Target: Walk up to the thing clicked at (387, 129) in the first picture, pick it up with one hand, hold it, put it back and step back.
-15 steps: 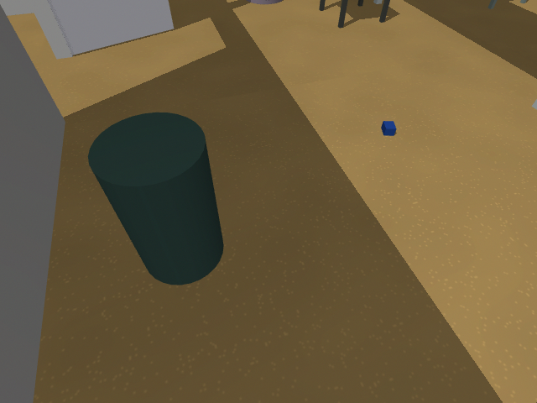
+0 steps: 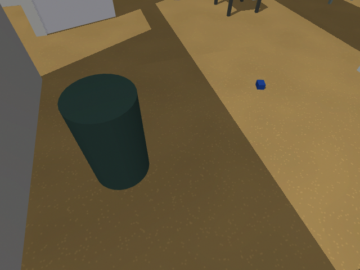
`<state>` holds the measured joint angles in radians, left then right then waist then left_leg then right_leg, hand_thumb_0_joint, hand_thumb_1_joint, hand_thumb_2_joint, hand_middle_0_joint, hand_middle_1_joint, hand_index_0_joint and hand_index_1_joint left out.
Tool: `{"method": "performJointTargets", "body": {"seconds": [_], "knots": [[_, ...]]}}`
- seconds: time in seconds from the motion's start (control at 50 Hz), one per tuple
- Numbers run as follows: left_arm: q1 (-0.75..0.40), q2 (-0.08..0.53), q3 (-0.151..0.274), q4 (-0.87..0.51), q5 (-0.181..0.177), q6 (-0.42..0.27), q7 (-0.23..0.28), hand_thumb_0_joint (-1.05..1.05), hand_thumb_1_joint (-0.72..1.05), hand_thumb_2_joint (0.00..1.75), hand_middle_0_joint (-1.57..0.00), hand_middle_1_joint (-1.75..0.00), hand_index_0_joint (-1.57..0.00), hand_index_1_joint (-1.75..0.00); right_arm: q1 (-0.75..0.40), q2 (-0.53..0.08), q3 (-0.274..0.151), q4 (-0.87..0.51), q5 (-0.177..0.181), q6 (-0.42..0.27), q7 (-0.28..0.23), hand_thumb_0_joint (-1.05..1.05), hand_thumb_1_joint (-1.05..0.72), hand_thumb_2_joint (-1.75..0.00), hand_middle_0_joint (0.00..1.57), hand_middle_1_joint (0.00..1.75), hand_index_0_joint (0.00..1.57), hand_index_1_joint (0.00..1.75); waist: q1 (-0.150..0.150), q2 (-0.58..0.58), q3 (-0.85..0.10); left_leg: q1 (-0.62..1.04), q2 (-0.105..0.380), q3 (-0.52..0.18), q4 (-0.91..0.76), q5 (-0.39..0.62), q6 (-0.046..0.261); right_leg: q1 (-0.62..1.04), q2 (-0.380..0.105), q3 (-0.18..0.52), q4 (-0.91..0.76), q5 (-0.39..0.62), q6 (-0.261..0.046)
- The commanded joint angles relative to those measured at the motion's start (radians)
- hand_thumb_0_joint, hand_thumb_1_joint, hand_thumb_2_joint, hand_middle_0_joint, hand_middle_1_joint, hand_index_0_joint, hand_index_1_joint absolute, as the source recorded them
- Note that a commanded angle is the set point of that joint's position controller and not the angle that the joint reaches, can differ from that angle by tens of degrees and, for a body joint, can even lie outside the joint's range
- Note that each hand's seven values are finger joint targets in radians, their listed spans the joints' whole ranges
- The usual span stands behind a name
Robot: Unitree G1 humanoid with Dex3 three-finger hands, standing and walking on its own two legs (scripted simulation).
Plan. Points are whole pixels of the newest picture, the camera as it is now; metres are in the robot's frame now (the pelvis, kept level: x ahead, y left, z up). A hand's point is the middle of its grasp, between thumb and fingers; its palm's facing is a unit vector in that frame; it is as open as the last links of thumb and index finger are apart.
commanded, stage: stand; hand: left
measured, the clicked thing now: (260, 84) +1.70 -0.75 -0.76
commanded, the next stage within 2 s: walk up in 0.82 s
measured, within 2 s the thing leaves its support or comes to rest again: neither
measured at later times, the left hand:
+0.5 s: hand out of the picture +0.08 +0.25 -0.16, palm faces -0.04 -0.94 -0.33, open 7.3 cm
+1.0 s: hand out of the picture +0.12 +0.25 -0.14, palm faces -0.16 -0.93 -0.34, open 7.4 cm
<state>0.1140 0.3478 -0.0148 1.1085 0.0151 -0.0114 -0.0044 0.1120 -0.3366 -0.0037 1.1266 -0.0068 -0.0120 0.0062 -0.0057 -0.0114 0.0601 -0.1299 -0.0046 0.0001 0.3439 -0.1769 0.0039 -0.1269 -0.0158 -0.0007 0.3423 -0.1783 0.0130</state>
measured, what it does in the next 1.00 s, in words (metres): lifts its right foot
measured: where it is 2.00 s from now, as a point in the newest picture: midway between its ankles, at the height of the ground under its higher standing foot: (230, 221)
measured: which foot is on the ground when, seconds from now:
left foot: down 0.00-1.00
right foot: down 0.00-0.86, up 0.88-1.00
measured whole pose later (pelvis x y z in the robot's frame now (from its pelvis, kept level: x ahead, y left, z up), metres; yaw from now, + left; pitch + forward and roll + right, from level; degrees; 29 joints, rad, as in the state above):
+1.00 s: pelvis +0.03 -0.02 +0.00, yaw -7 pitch -1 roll +1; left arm 0.19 0.43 0.08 1.01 0.05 0.05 -0.13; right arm 0.18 -0.40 -0.09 1.00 -0.04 -0.08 0.02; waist 0.00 -0.02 0.02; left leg -0.08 0.05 0.12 0.35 -0.25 0.00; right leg -0.45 -0.07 0.02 0.87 -0.36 0.00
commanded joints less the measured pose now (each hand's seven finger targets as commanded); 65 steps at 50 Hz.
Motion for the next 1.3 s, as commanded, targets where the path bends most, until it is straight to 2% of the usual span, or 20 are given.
{"method": "performJointTargets", "body": {"seconds": [0.0,0.2,0.32,0.48,0.78,0.8,0.82,0.84,0.86,0.88,0.92,0.98,1.08,1.12,1.14,1.16,1.18,1.2,1.22,1.28], "knots": [[-0.035,0.205,0.045,-0.056,-0.005,-0.022,0.014,0.00,0.90,0.90,-0.20,-0.30,-0.20,-0.30,-0.041,-0.218,-0.037,-0.058,-0.001,-0.020,-0.013,0.00,-0.90,-0.90,0.20,0.30,0.20,0.30,0.005,0.016,-0.092,0.025,0.126,-0.101,-0.059,0.116,0.020,0.012,-0.111,0.084,-0.051,0.090,-0.040],[-0.036,0.208,0.046,-0.058,-0.007,-0.023,0.016,0.00,0.90,0.90,-0.20,-0.30,-0.20,-0.30,-0.042,-0.218,-0.037,-0.059,0.001,-0.020,-0.015,0.00,-0.90,-0.90,0.20,0.30,0.20,0.30,0.004,0.012,-0.100,0.032,0.130,-0.102,-0.054,0.185,0.019,0.041,-0.117,0.080,-0.048,0.159,-0.037],[-0.031,0.205,0.045,-0.053,-0.006,-0.019,0.014,0.00,0.90,0.90,-0.20,-0.30,-0.20,-0.30,-0.032,-0.215,-0.032,-0.055,-0.001,-0.018,-0.014,0.00,-0.90,-0.90,0.20,0.30,0.20,0.30,0.005,0.011,-0.054,0.001,0.124,-0.104,-0.078,0.082,0.015,0.015,-0.112,0.083,-0.071,0.058,-0.037],[-0.040,0.208,0.049,-0.061,-0.005,-0.022,0.014,0.00,0.90,0.90,-0.20,-0.30,-0.20,-0.30,-0.042,-0.222,-0.036,-0.062,-0.001,-0.022,-0.014,0.00,-0.90,-0.90,0.20,0.30,0.20,0.30,0.003,0.016,-0.106,0.040,0.130,-0.100,-0.062,0.165,0.020,0.041,-0.119,0.081,-0.054,0.139,-0.039],[-0.029,0.212,0.048,-0.055,-0.005,-0.021,0.015,0.00,0.90,0.90,-0.20,-0.30,-0.20,-0.30,-0.037,-0.224,-0.036,-0.060,0.000,-0.019,-0.015,0.00,-0.90,-0.90,0.20,0.30,0.20,0.30,0.004,0.009,-0.094,0.040,0.130,-0.101,-0.064,0.142,0.018,0.037,-0.120,0.084,-0.062,0.124,-0.039],[-0.008,0.323,0.140,-0.173,0.031,-0.007,-0.042,0.00,0.90,0.90,-0.20,-0.30,-0.20,-0.30,0.034,-0.377,-0.131,-0.144,-0.029,-0.051,-0.005,0.00,-0.90,-0.90,0.20,0.30,0.20,0.30,-0.031,-0.015,-0.177,0.211,0.154,-0.092,0.027,-0.329,0.089,-0.197,-0.062,0.142,0.047,-0.310,-0.075],[-0.105,0.293,0.133,-0.191,0.031,0.006,-0.066,0.00,0.90,0.90,-0.20,-0.30,-0.20,-0.30,0.083,-0.399,-0.154,-0.114,-0.035,-0.060,-0.006,0.00,-0.90,-0.90,0.20,0.30,0.20,0.30,-0.082,0.073,-0.091,0.324,0.235,-0.176,-0.046,-0.508,0.131,-0.500,-0.038,0.087,0.175,-0.386,-0.056],[-0.174,0.257,0.130,-0.233,0.033,0.014,-0.081,0.00,0.90,0.90,-0.20,-0.30,-0.20,-0.30,0.122,-0.442,-0.174,-0.117,-0.036,-0.068,-0.011,0.00,-0.90,-0.90,0.20,0.30,0.20,0.30,-0.113,0.228,-0.045,0.306,0.410,-0.348,-0.203,-0.613,0.197,-0.629,-0.023,0.013,0.445,-0.273,-0.029],[-0.187,0.274,0.135,-0.251,0.045,0.016,-0.089,0.00,0.90,0.90,-0.20,-0.30,-0.20,-0.30,0.090,-0.435,-0.172,-0.146,-0.028,-0.076,-0.012,0.00,-0.90,-0.90,0.20,0.30,0.20,0.30,-0.100,0.138,-0.004,0.212,0.500,-0.372,-0.240,-0.524,0.228,-0.655,-0.084,0.078,0.548,-0.258,-0.016],[-0.160,0.282,0.139,-0.257,0.041,0.011,-0.096,0.00,0.90,0.90,-0.20,-0.30,-0.20,-0.30,0.072,-0.428,-0.170,-0.168,-0.027,-0.081,-0.014,0.00,-0.90,-0.90,0.20,0.30,0.20,0.30,-0.080,0.083,-0.002,0.164,0.517,-0.371,-0.247,-0.465,0.236,-0.616,-0.114,0.115,0.577,-0.240,-0.016],[-0.085,0.282,0.150,-0.246,0.031,0.009,-0.119,0.00,0.90,0.90,-0.20,-0.30,-0.20,-0.30,0.037,-0.389,-0.163,-0.198,-0.033,-0.095,-0.012,0.00,-0.90,-0.90,0.20,0.30,0.20,0.30,-0.028,0.066,-0.033,0.121,0.439,-0.259,-0.252,-0.470,0.202,-0.544,-0.145,0.126,0.592,-0.201,-0.015],[0.019,0.266,0.155,-0.230,0.018,0.022,-0.152,0.00,0.90,0.90,-0.20,-0.30,-0.20,-0.30,-0.068,-0.388,-0.169,-0.242,-0.046,-0.100,-0.002,0.00,-0.90,-0.90,0.20,0.30,0.20,0.30,0.038,0.166,-0.018,0.036,0.372,-0.065,-0.226,-0.403,0.173,-0.420,-0.148,0.048,0.516,-0.165,-0.006],[0.002,0.258,0.159,-0.233,0.022,0.010,-0.158,0.00,0.90,0.90,-0.20,-0.30,-0.20,-0.30,-0.029,-0.385,-0.166,-0.238,-0.048,-0.095,0.015,0.00,-0.90,-0.90,0.20,0.30,0.20,0.30,0.020,0.134,0.008,-0.073,0.281,0.129,-0.080,-0.369,0.136,-0.227,-0.086,-0.112,0.346,-0.088,-0.018],[0.092,0.267,0.167,-0.202,0.026,0.002,-0.143,0.00,0.90,0.90,-0.20,-0.30,-0.20,-0.30,-0.043,-0.381,-0.161,-0.246,-0.039,-0.082,0.016,0.00,-0.90,-0.90,0.20,0.30,0.20,0.30,0.072,0.073,-0.017,-0.162,0.275,0.165,0.064,-0.380,0.129,-0.081,-0.041,-0.173,0.296,-0.057,-0.034],[0.206,0.299,0.185,-0.169,0.029,-0.007,-0.127,0.00,0.90,0.90,-0.20,-0.30,-0.20,-0.30,-0.036,-0.356,-0.148,-0.250,-0.041,-0.074,0.016,0.00,-0.90,-0.90,0.20,0.30,0.20,0.30,0.133,-0.048,-0.070,-0.205,0.228,0.199,0.301,-0.273,0.109,0.037,0.001,-0.163,0.264,-0.115,-0.043],[0.354,0.369,0.214,-0.132,0.031,-0.021,-0.103,0.00,0.90,0.90,-0.20,-0.30,-0.20,-0.30,-0.014,-0.286,-0.117,-0.266,-0.037,-0.068,0.021,0.00,-0.90,-0.90,0.20,0.30,0.20,0.30,0.205,-0.282,-0.120,-0.344,0.129,0.244,0.670,-0.228,0.075,0.188,-0.022,-0.021,0.133,-0.324,-0.088],[0.372,0.448,0.226,-0.147,0.027,-0.027,-0.084,0.00,0.90,0.90,-0.20,-0.30,-0.20,-0.30,-0.016,-0.199,-0.079,-0.315,-0.020,-0.072,0.028,0.00,-0.90,-0.90,0.20,0.30,0.20,0.30,0.193,-0.469,-0.041,-0.620,0.012,0.183,0.893,-0.424,0.016,0.184,-0.216,0.427,-0.088,-0.600,-0.151],[0.312,0.479,0.223,-0.180,0.003,-0.030,-0.086,0.00,0.90,0.90,-0.20,-0.30,-0.20,-0.30,-0.033,-0.293,-0.099,-0.335,-0.014,-0.075,0.032,0.00,-0.90,-0.90,0.20,0.30,0.20,0.30,0.151,-0.300,-0.023,-0.627,0.043,0.050,0.905,-0.379,0.002,0.137,-0.351,0.737,-0.253,-0.698,-0.241],[0.240,0.489,0.223,-0.208,-0.012,-0.033,-0.082,0.00,0.90,0.90,-0.20,-0.30,-0.20,-0.30,-0.043,-0.343,-0.112,-0.320,-0.016,-0.081,0.029,0.00,-0.90,-0.90,0.20,0.30,0.20,0.30,0.121,-0.173,0.023,-0.616,0.100,0.013,0.905,-0.323,0.003,0.072,-0.380,0.759,-0.250,-0.674,-0.278],[0.142,0.398,0.189,-0.236,-0.017,-0.050,-0.056,0.00,0.90,0.90,-0.20,-0.30,-0.20,-0.30,0.037,-0.325,-0.110,-0.267,0.011,-0.082,0.039,0.00,-0.90,-0.90,0.20,0.30,0.20,0.30,0.042,-0.120,0.000,-0.504,0.163,-0.027,0.776,-0.163,0.031,0.024,-0.235,0.394,-0.122,-0.307,-0.202]]}}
